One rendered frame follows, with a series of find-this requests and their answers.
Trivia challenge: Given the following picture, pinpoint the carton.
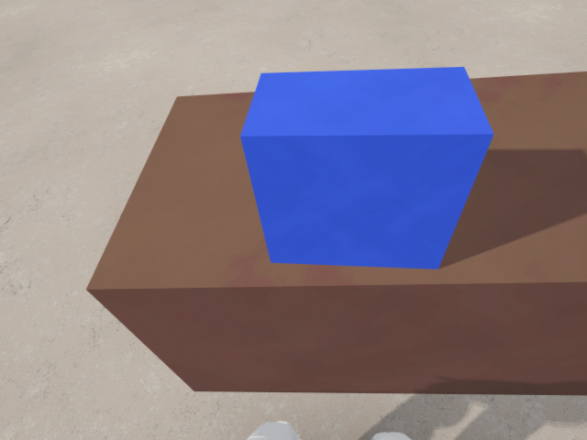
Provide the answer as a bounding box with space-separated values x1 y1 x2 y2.
240 67 494 270

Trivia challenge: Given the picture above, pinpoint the pedestal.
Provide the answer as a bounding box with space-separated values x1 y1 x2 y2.
86 71 587 395

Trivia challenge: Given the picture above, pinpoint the left robot thigh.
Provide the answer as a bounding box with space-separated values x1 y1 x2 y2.
247 422 301 440

